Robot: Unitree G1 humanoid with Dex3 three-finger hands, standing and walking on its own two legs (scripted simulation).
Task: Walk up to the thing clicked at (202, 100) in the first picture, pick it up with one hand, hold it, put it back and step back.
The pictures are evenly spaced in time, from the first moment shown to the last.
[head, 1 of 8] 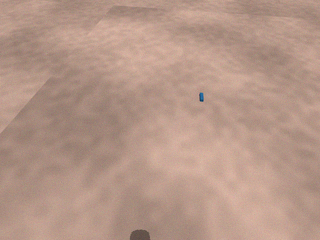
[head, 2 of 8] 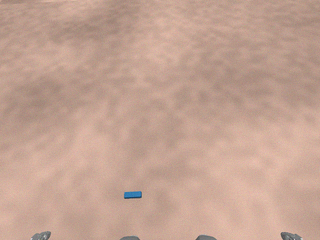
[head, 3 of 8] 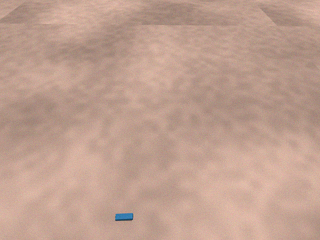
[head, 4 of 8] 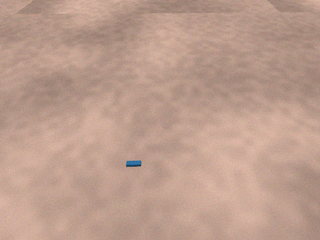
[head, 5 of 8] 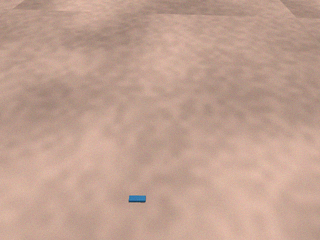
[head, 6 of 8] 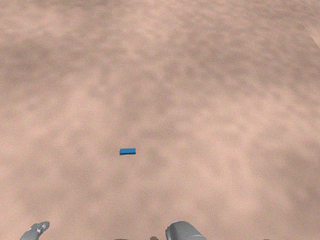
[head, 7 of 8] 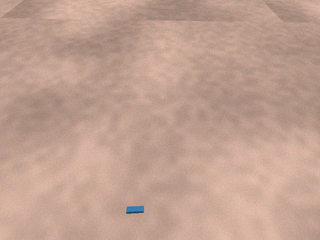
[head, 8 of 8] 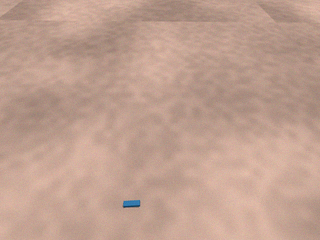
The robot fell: no
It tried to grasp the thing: no
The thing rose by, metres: 0.00
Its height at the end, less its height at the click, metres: +0.00
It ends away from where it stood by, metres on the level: 0.00
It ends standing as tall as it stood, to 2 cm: yes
